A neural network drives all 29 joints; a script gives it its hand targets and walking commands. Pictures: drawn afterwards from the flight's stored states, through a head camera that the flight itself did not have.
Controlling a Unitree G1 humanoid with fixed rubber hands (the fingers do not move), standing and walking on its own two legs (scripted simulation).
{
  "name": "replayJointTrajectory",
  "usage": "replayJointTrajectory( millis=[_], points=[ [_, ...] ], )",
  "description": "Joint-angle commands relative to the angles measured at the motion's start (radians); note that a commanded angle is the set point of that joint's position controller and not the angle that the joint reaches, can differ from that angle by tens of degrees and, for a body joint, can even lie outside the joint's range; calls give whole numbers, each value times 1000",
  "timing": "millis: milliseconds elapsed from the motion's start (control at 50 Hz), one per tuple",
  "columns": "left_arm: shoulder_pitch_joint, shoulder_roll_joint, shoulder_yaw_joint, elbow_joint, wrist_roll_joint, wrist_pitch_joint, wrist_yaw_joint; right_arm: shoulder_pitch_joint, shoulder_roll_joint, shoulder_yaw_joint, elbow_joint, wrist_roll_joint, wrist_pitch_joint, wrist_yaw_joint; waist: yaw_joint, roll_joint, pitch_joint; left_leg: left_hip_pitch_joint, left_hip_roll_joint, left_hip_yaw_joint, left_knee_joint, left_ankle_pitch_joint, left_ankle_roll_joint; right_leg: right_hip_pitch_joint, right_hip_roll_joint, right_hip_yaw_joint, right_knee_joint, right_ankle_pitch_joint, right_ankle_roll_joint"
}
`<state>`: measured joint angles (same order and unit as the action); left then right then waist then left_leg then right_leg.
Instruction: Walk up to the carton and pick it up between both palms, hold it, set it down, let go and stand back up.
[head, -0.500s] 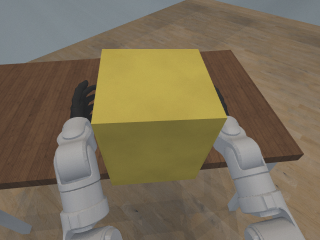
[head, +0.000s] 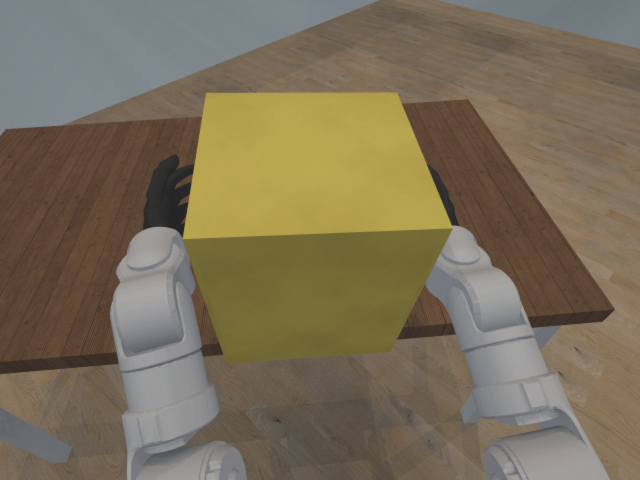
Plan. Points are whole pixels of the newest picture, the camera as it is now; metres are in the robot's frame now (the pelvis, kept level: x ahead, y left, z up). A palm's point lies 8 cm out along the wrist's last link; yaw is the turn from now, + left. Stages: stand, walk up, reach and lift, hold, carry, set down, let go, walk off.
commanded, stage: hold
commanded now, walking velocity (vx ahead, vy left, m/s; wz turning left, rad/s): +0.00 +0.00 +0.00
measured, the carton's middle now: (307, 235) +0.36 +0.00 +0.14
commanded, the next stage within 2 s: none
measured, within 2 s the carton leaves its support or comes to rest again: neither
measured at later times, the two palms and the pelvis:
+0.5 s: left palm (168, 230) +0.35 +0.15 +0.18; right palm (439, 229) +0.35 -0.15 +0.14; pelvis +0.00 +0.00 +0.00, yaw +0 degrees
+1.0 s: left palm (155, 234) +0.34 +0.16 +0.18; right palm (428, 223) +0.35 -0.14 +0.15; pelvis +0.00 +0.00 +0.00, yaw +0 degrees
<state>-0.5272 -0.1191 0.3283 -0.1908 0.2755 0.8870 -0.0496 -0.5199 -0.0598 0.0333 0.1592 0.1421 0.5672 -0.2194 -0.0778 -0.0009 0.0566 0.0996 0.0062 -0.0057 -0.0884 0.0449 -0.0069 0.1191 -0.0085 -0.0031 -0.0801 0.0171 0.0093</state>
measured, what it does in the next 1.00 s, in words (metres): stands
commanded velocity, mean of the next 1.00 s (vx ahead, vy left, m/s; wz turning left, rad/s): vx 0.00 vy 0.00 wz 0.00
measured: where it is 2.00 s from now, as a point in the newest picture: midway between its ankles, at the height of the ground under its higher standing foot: outside the picture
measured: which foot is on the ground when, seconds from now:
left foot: down 0.00-1.00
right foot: down 0.00-1.00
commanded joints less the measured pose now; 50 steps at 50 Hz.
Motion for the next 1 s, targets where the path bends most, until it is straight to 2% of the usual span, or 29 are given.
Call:
replayJointTrajectory(
  millis=[0,20,60,80,120,140,180,220,320,340,380,460,480,500,540,580,640,720,760,780,840,880,900,920,940,980],
  points=[
    [-488,-320,-422,-57,-155,-27,-133,-678,383,277,-279,80,-78,81,4,0,-407,132,-25,22,38,171,7,127,45,-14,80,194,63],
    [-461,-307,-396,-40,-140,-18,-138,-656,381,275,-256,83,-73,80,16,-4,-386,126,-25,23,38,177,11,142,44,-12,78,208,65],
    [-439,-304,-392,-71,-138,-4,-144,-626,384,290,-262,93,-64,72,11,2,-381,136,-32,23,42,241,5,174,46,-6,77,282,66],
    [-428,-305,-391,-75,-139,5,-148,-622,376,295,-279,94,-60,69,8,-18,-371,147,-30,22,40,266,4,180,50,-5,79,301,67],
    [-437,-310,-409,-113,-151,11,-152,-630,380,314,-298,109,-61,65,5,-7,-398,173,-36,25,49,311,-6,189,52,-9,82,342,67],
    [-444,-307,-428,-120,-160,11,-154,-640,374,309,-317,109,-63,64,-7,7,-414,182,-35,24,51,319,-8,184,52,-5,81,332,66],
    [-456,-320,-452,-150,-165,11,-148,-655,382,317,-335,122,-71,67,-2,26,-417,192,-31,19,65,359,-18,164,50,-7,80,327,60],
    [-466,-321,-489,-188,-183,9,-144,-652,376,322,-345,124,-74,69,-15,50,-448,222,-30,21,79,390,-24,146,51,-4,78,331,55],
    [-479,-317,-508,-166,-188,6,-131,-667,366,310,-358,115,-77,75,-22,35,-441,215,-25,18,83,324,-19,104,53,-18,69,252,55],
    [-467,-319,-496,-153,-186,7,-131,-670,368,309,-357,117,-75,75,-15,16,-436,203,-25,19,74,293,-14,108,52,-20,71,240,54],
    [-473,-307,-466,-128,-168,7,-135,-653,361,289,-315,105,-69,77,-13,21,-394,179,-23,21,61,237,-7,104,49,-13,64,203,56],
    [-479,-307,-419,-73,-150,1,-141,-669,362,268,-291,81,-67,85,0,-8,-369,142,-21,27,33,148,10,110,45,-16,62,145,62],
    [-479,-308,-419,-73,-147,-2,-141,-673,366,269,-288,84,-68,86,4,-6,-388,132,-19,29,25,153,12,131,43,-14,63,157,64],
    [-475,-314,-402,-59,-142,-5,-139,-691,371,280,-300,87,-72,86,14,-30,-389,127,-19,26,23,158,16,147,44,-16,70,172,66],
    [-486,-320,-409,-69,-146,-12,-140,-704,387,300,-314,95,-74,81,21,-20,-414,120,-23,28,22,177,23,174,39,-5,82,220,67],
    [-474,-321,-399,-67,-150,-14,-139,-700,392,313,-317,99,-75,79,24,-34,-427,126,-23,28,27,213,24,198,41,-4,87,261,71],
    [-490,-310,-400,-66,-148,-20,-140,-701,398,320,-301,108,-76,76,34,-29,-410,107,-25,30,21,181,27,188,37,5,93,243,72],
    [-512,-319,-443,-99,-164,-28,-132,-706,408,324,-308,119,-83,74,16,11,-438,137,-26,26,38,225,14,177,39,2,98,267,65],
    [-499,-321,-440,-96,-166,-27,-129,-707,407,324,-309,122,-83,72,20,14,-448,152,-27,25,51,237,11,169,39,3,96,273,63],
    [-502,-320,-449,-108,-166,-26,-130,-682,404,311,-290,115,-81,70,7,27,-435,142,-29,25,50,231,3,164,38,2,92,262,58],
    [-479,-303,-447,-119,-166,-13,-137,-643,402,311,-270,111,-71,67,5,16,-406,153,-30,26,55,254,-3,157,41,-3,88,276,60],
    [-475,-314,-458,-120,-170,-6,-142,-642,390,298,-280,106,-71,64,-9,49,-403,160,-30,27,61,270,-5,150,39,-1,79,269,56],
    [-464,-312,-458,-114,-174,-5,-144,-637,383,292,-286,102,-72,63,-17,32,-403,167,-33,26,62,272,-8,149,44,-7,75,264,58],
    [-471,-322,-468,-119,-179,-3,-147,-658,383,294,-318,103,-73,62,-16,45,-412,176,-30,23,66,287,-7,142,44,-8,76,269,55],
    [-461,-316,-459,-112,-175,-1,-148,-647,369,282,-298,91,-69,60,-25,29,-389,180,-29,19,65,280,-11,132,47,-12,71,256,56],
    [-464,-300,-451,-111,-165,2,-151,-631,364,276,-278,84,-67,61,-20,30,-375,182,-26,22,64,273,-13,118,48,-19,60,230,54]
  ],
)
